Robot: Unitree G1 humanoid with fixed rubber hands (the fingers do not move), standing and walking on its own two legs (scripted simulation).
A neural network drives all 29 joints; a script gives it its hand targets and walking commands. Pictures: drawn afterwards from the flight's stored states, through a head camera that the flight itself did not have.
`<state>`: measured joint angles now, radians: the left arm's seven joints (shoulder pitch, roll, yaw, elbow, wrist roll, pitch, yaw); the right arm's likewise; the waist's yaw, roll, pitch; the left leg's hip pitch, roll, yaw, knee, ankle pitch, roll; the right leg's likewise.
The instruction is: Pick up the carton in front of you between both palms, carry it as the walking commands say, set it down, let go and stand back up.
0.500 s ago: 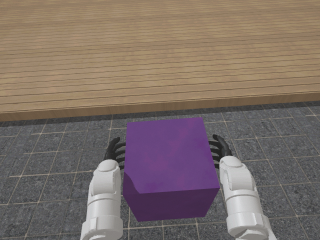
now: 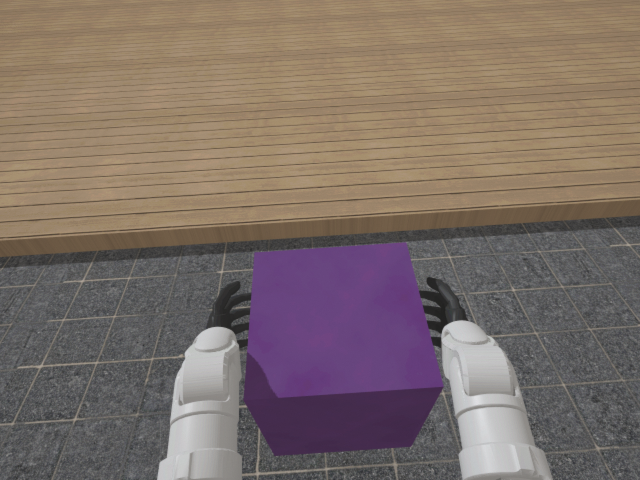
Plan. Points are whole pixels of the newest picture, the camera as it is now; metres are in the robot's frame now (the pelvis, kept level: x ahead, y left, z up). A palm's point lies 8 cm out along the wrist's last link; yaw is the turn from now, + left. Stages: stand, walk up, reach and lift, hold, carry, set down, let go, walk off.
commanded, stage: hold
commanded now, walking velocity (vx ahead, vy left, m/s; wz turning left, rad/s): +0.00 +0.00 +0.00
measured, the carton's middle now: (337, 354) +0.30 +0.00 -0.04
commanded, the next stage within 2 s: carry in 1.14 s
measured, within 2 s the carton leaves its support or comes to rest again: neither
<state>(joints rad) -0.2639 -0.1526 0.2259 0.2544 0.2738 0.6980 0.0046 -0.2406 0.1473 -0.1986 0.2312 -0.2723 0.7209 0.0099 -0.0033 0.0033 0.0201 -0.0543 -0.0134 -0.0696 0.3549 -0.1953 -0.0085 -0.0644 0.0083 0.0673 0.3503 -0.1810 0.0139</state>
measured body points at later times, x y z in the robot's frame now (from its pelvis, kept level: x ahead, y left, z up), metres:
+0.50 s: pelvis -0.02 +0.00 +0.00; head -0.06 +0.00 +0.45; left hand +0.29 +0.15 +0.04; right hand +0.29 -0.15 +0.04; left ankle +0.01 +0.13 -0.75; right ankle +0.01 -0.13 -0.75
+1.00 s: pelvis +0.00 +0.00 +0.00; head -0.04 +0.00 +0.45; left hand +0.30 +0.15 +0.04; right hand +0.29 -0.15 +0.04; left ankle +0.01 +0.13 -0.75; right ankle +0.01 -0.13 -0.75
